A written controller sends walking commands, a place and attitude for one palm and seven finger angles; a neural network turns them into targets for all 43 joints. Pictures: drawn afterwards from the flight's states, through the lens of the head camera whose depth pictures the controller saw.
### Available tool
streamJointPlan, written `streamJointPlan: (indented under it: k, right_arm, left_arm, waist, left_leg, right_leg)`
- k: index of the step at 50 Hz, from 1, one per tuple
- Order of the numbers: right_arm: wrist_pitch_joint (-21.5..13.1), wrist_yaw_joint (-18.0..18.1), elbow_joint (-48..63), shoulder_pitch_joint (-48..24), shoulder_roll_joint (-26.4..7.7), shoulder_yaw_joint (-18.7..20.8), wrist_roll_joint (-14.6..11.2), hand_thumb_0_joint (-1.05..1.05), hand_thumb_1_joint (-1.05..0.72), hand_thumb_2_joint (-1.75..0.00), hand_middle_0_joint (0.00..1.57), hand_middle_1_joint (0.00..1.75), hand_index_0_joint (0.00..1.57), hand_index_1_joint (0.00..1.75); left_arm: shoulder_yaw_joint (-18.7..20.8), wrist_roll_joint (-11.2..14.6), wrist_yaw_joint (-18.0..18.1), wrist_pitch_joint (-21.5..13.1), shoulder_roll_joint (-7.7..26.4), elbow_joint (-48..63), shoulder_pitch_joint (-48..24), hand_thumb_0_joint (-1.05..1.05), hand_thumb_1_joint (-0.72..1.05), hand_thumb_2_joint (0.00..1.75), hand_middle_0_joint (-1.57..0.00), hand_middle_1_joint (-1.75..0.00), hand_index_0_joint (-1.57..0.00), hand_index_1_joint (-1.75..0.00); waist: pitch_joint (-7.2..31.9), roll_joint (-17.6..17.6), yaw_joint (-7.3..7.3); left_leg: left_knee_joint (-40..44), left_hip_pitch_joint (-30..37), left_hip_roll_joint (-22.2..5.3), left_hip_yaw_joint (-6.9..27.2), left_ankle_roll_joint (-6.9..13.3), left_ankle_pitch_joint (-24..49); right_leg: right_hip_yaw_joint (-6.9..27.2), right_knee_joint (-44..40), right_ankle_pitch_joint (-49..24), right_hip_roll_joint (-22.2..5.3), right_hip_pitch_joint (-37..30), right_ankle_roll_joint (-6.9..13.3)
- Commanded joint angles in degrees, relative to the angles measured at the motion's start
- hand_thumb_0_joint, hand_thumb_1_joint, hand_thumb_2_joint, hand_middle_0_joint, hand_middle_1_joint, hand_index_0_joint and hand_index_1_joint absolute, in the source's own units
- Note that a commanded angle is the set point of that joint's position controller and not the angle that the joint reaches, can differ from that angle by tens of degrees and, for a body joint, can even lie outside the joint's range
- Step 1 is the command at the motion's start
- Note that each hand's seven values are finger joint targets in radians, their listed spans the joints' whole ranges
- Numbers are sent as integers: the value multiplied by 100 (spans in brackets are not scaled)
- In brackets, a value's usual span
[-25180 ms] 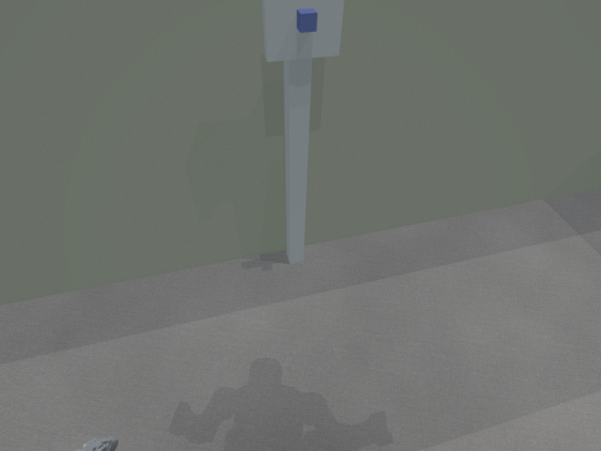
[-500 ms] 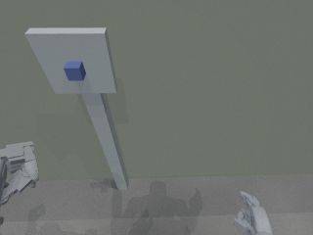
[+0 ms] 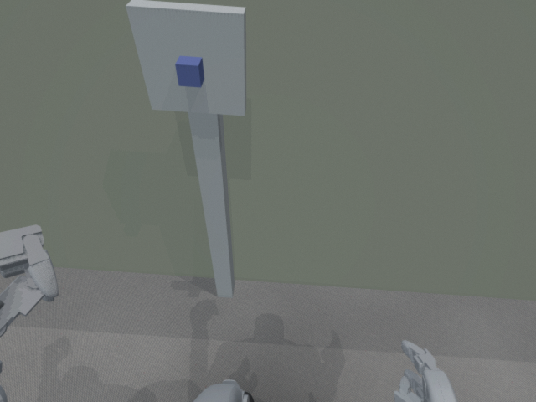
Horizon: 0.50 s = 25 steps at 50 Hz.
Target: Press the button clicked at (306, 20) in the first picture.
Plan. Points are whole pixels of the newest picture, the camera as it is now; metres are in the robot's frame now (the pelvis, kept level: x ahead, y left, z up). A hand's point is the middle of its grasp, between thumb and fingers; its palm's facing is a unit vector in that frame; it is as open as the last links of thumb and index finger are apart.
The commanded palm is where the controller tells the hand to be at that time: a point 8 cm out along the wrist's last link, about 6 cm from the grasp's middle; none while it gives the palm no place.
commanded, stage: step back with the hand held close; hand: left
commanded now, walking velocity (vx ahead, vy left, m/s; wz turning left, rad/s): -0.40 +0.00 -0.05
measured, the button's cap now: (190, 70) +0.57 +0.18 +0.21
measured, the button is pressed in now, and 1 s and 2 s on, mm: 0 0 0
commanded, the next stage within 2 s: stop stepping back and stand still in 0.22 s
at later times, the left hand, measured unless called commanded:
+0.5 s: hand out of the picture +0.06 +0.29 +0.20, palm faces +0.38 -0.88 -0.30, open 3.1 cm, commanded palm +0.01 +0.33 +0.20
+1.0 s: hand out of the picture +0.00 +0.31 +0.19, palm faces +0.31 -0.89 -0.33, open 3.1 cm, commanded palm -0.05 +0.36 +0.20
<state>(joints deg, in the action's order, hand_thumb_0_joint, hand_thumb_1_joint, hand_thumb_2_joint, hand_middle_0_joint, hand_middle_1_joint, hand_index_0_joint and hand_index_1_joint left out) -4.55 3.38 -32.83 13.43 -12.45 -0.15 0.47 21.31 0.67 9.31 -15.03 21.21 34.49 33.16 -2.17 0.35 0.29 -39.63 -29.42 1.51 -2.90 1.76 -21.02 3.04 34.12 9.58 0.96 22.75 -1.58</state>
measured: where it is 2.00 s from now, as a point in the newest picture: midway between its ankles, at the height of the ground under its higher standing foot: outside the picture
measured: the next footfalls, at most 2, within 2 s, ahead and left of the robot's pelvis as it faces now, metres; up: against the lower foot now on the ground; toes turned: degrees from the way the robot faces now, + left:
right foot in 0.32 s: -0.13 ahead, -0.10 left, +0.00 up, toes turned -4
left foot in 0.50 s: -0.09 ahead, +0.17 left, +0.00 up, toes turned -4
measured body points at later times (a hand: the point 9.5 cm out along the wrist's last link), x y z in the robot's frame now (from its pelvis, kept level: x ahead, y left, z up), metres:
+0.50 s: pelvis -0.14 +0.06 +0.01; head -0.16 +0.10 +0.46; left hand +0.03 +0.34 +0.21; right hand +0.01 -0.17 -0.05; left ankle -0.13 +0.17 -0.72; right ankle -0.17 -0.09 -0.72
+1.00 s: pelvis -0.22 +0.10 +0.01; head -0.25 +0.13 +0.46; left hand -0.02 +0.36 +0.20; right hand -0.12 -0.18 -0.06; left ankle -0.16 +0.22 -0.72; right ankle -0.23 -0.01 -0.72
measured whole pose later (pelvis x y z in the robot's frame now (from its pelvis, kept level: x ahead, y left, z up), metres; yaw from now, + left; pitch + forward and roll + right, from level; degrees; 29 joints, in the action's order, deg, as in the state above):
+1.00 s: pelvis -0.22 +0.10 +0.01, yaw -8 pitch -2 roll -1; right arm -5.4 5.2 -37.5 17.7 -13.6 0.7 1.1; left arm 19.0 1.0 9.4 -11.6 19.3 32.1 33.1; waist 3.8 -1.7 -0.5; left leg -35.7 -18.3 -3.7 -2.5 2.0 -21.7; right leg -5.2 34.2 19.5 0.1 14.1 3.0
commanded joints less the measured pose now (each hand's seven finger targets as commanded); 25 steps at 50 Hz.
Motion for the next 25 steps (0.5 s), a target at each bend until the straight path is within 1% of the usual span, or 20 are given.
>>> streamJointPlan:
  k: [1,2,3,4,5,6,9,12,13,14,15,16,17,18,19,20,21,23,24,25]
  right_arm:
    - [-202,82,726,-367,-706,322,-8,0,-90,-90,20,30,20,30]
    - [-215,118,818,-419,-795,297,-18,0,-90,-90,20,30,20,30]
    - [-356,161,921,-698,-861,280,53,0,-90,-90,20,30,20,30]
    - [-483,151,825,-659,-662,316,104,0,-90,-90,20,30,20,30]
    - [-546,82,711,-622,-614,421,92,0,-90,-90,20,30,20,30]
    - [-568,39,688,-704,-653,452,20,0,-90,-90,20,30,20,30]
    - [-555,-146,620,-891,-583,432,-73,0,-90,-90,20,30,20,30]
    - [-550,-184,606,-846,-460,322,-70,0,-90,-90,20,30,20,30]
    - [-550,-190,565,-767,-447,320,-24,0,-90,-90,20,30,20,30]
    - [-527,-187,480,-669,-415,336,-40,0,-90,-90,20,30,20,30]
    - [-473,-181,317,-606,-393,384,-90,0,-90,-90,20,30,20,30]
    - [-460,-188,265,-886,-413,280,68,0,-90,-90,20,30,20,30]
    - [-385,-218,361,-862,-338,112,151,0,-90,-90,20,30,20,30]
    - [-367,-124,447,-747,-316,99,19,0,-90,-90,20,30,20,30]
    - [-419,-13,529,-822,-437,153,-42,0,-90,-90,20,30,20,30]
    - [-440,95,519,-815,-477,164,-31,0,-90,-90,20,30,20,30]
    - [-459,158,547,-824,-502,173,-17,0,-90,-90,20,30,20,30]
    - [-561,202,520,-496,-503,98,0,0,-90,-90,20,30,20,30]
    - [-640,188,680,-471,-651,163,21,0,-90,-90,20,30,20,30]
    - [-704,131,765,-431,-659,206,-23,0,-90,-90,20,30,20,30]
  left_arm:
    - [607,25,170,-350,1067,1273,-492,0,90,90,-130,-150,-130,-150]
    - [641,33,167,-416,1086,1473,-539,0,90,90,-130,-150,-130,-150]
    - [799,41,198,-466,1031,1628,-570,0,90,90,-130,-150,-130,-150]
    - [1052,48,218,-461,1299,1759,-759,0,90,90,-130,-150,-130,-150]
    - [1204,100,174,-517,1493,1978,-997,0,90,90,-130,-150,-130,-150]
    - [1176,173,144,-550,1483,1772,-871,0,90,90,-130,-150,-130,-150]
    - [731,306,93,-329,871,1076,-237,0,90,90,-130,-150,-130,-150]
    - [629,377,11,-306,1002,1259,-386,0,90,90,-130,-150,-130,-150]
    - [691,409,-30,-321,1116,1289,-433,0,90,90,-130,-150,-130,-150]
    - [654,382,-63,-385,1191,1382,-599,0,90,90,-130,-150,-130,-150]
    - [721,301,-54,-446,1388,1465,-638,0,90,90,-130,-150,-130,-150]
    - [829,287,29,-459,1433,1654,-910,0,90,90,-130,-150,-130,-150]
    - [688,267,-28,-299,1356,1385,-1028,0,90,90,-130,-150,-130,-150]
    - [382,243,-110,-184,944,997,-1152,0,90,90,-130,-150,-130,-150]
    - [336,230,-101,-96,872,865,-1250,0,90,90,-130,-150,-130,-150]
    - [436,174,-39,-27,909,680,-1086,0,90,90,-130,-150,-130,-150]
    - [384,128,-13,-1,905,817,-1229,0,90,90,-130,-150,-130,-150]
    - [374,67,34,-63,747,831,-907,0,90,90,-130,-150,-130,-150]
    - [368,79,40,-163,804,1200,-1001,0,90,90,-130,-150,-130,-150]
    - [471,80,53,-231,992,1475,-1085,0,90,90,-130,-150,-130,-150]
  waist:
    - [523,-465,-236]
    - [315,515,-232]
    - [481,2090,-160]
    - [885,1888,-88]
    - [1036,1189,-4]
    - [1132,892,14]
    - [933,1535,60]
    - [1093,1566,113]
    - [1168,1382,129]
    - [1172,479,130]
    - [818,-1332,113]
    - [395,-1146,173]
    - [390,-907,103]
    - [124,-1119,-24]
    - [-245,-1178,-110]
    - [-273,-1035,-84]
    - [-134,-938,-75]
    - [409,418,-145]
    - [617,1312,-63]
    - [923,1475,-18]
  left_leg:
    - [21,2209,-526,934,43,-413]
    - [988,1676,-1071,1735,245,-1333]
    - [3069,-130,-2151,3108,640,-3027]
    - [3667,-994,-2478,3223,632,-2741]
    - [3405,-784,-2237,2482,439,-1916]
    - [2976,-364,-2077,1866,402,-1432]
    - [3341,-396,-1780,802,-13,-1775]
    - [3505,331,-1602,465,-462,-1354]
    - [3120,688,-1483,248,-718,-979]
    - [1345,1525,-932,-391,-914,-402]
    - [-1865,1943,-353,-190,-972,-149]
    - [-3581,824,72,271,-776,-942]
    - [-3957,98,-307,842,-607,-533]
    - [-3405,-282,-317,699,-425,-272]
    - [-2588,-35,-515,687,-349,-140]
    - [-1564,350,-597,622,-243,-255]
    - [-473,774,-596,532,-163,-238]
    - [1968,1765,-376,209,-94,686]
    - [2197,2266,-1068,1014,64,1697]
    - [2143,2674,-1613,1649,215,2767]
  right_leg:
    - [905,-1021,2039,-1012,2177,576]
    - [555,-40,2499,-518,2259,380]
    - [-104,2297,2337,434,703,82]
    - [25,4151,2313,618,-405,84]
    - [45,4656,2256,647,-540,102]
    - [-26,4446,2168,565,-388,73]
    - [-845,3529,2299,616,-861,162]
    - [-1259,1163,2744,600,-1400,376]
    - [-1231,40,2825,483,-1379,513]
    - [-489,-1611,2727,-249,-533,815]
    - [1907,-2742,2436,-1895,1256,1323]
    - [2540,-2966,1564,-2635,1782,1770]
    - [1944,-2381,1447,-2515,1159,1715]
    - [1481,-2101,794,-1887,491,1246]
    - [1277,-1918,65,-1740,457,1095]
    - [975,-1684,-424,-1656,228,1036]
    - [746,-1487,-194,-1535,17,942]
    - [366,-633,-248,-867,-525,552]
    - [71,2,203,-376,-293,243]
    - [-233,386,911,-108,-45,107]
